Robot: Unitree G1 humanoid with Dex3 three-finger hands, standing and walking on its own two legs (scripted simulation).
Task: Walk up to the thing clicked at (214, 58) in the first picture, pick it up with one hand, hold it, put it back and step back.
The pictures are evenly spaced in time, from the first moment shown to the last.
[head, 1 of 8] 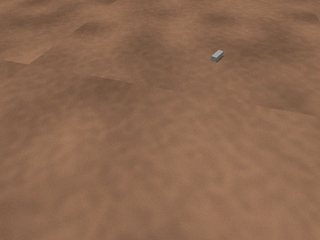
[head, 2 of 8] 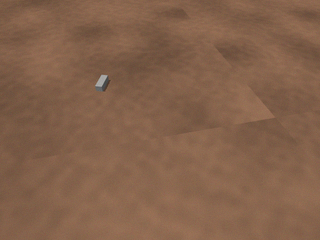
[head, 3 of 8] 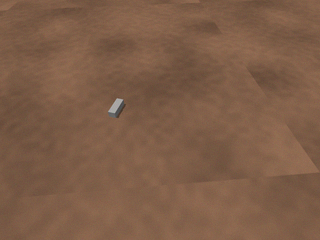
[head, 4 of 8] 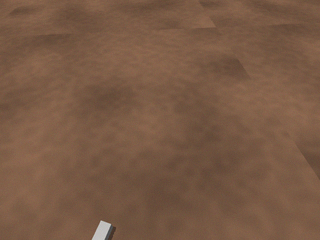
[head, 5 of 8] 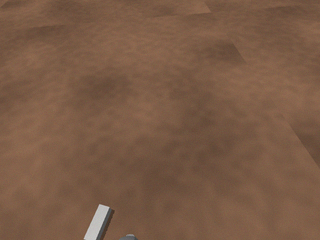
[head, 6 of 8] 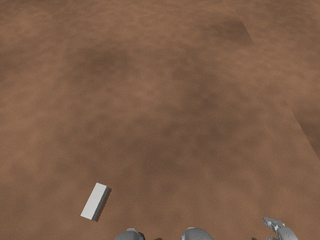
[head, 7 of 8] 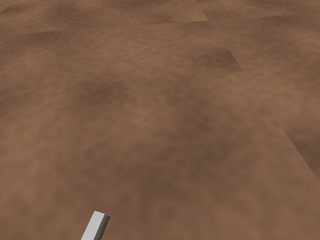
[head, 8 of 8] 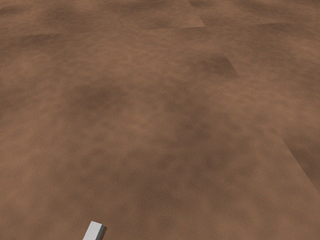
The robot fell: no
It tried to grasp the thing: no
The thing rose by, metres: 0.00
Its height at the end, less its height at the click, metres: +0.00
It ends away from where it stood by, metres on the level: 0.00
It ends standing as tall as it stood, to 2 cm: yes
